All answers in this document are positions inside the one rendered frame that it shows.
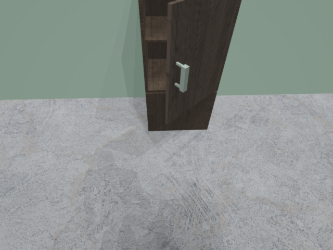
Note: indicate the cupboard door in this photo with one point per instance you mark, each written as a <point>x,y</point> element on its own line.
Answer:
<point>197,35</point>

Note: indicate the handle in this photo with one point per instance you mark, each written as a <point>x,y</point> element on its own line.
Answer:
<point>184,77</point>

